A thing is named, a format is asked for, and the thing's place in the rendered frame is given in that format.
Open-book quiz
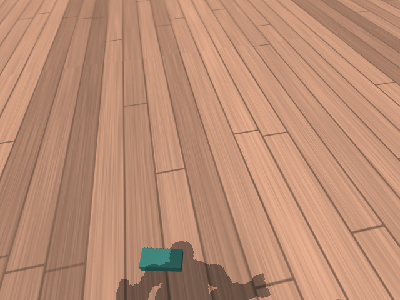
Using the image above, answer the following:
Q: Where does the carton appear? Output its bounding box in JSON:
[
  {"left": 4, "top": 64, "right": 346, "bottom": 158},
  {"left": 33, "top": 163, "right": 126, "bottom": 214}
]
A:
[{"left": 139, "top": 248, "right": 183, "bottom": 272}]

